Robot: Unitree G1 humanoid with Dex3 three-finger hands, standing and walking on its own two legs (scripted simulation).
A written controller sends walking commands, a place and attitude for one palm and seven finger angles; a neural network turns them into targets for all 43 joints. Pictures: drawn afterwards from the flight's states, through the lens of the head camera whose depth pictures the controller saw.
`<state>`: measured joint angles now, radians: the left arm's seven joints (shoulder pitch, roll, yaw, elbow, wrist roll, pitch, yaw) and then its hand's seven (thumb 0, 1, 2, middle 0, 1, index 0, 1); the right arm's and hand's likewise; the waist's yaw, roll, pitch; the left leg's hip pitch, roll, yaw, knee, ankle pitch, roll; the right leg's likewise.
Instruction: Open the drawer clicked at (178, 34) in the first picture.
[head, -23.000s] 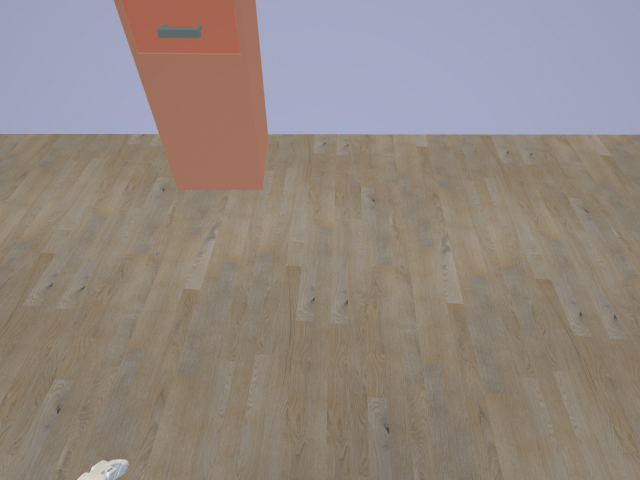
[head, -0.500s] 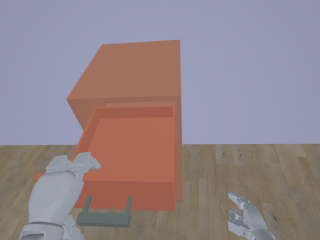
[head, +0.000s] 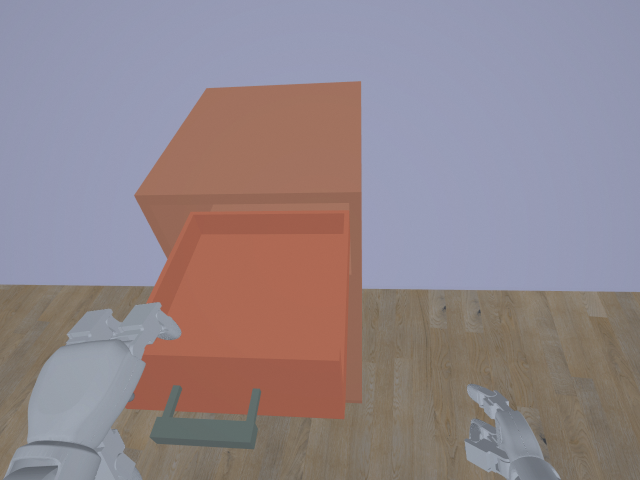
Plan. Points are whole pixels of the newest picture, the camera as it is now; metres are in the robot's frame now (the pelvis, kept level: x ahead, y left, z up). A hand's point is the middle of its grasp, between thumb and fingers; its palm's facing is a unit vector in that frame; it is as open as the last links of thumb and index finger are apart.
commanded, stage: draw the hand back to the body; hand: left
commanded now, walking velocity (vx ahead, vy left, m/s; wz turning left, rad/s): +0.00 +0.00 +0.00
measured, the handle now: (210, 414) +0.20 +0.20 -0.04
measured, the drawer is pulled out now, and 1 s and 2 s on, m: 0.29 0.29 0.29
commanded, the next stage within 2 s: step back with the hand held close in 1.34 s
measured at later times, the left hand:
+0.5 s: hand (138, 370) +0.18 +0.21 +0.13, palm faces +0.29 -0.83 -0.47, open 13.6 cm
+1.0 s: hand (108, 343) +0.19 +0.24 +0.16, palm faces +0.38 -0.83 -0.41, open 9.9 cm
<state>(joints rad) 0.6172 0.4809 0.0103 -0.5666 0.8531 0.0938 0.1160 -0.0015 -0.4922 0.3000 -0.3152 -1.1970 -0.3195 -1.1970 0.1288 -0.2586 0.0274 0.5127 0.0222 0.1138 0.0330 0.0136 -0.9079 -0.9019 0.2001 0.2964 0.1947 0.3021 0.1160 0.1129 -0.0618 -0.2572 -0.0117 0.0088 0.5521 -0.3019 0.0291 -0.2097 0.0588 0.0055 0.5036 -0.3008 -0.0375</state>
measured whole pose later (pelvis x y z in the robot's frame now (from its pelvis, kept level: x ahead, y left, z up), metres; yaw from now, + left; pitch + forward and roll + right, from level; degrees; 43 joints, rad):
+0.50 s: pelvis +0.01 +0.00 +0.00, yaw +2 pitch -2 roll -1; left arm 0.60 0.32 0.14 -0.53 0.05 -0.06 0.11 -0.01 -0.43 0.33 -0.31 -1.16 -0.31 -1.16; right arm 0.18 -0.20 0.04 0.54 0.02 -0.07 -0.07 0.01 -0.91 -0.90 0.20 0.30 0.20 0.30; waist 0.06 0.07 0.01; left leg -0.18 -0.03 -0.01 0.50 -0.29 0.04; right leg -0.13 0.04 -0.01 0.46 -0.30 -0.03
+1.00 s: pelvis +0.02 +0.00 +0.01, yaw +2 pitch -2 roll +0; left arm 0.58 0.34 0.26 -0.51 -0.07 -0.08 0.10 0.00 0.35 0.67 -0.24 -0.65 -0.25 -0.65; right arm 0.16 -0.22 0.01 0.62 0.01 -0.07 -0.07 0.01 -0.91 -0.90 0.20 0.30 0.20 0.30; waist 0.06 0.07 0.00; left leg -0.13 -0.03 -0.02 0.42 -0.26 0.03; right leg -0.07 0.04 -0.02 0.37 -0.27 -0.03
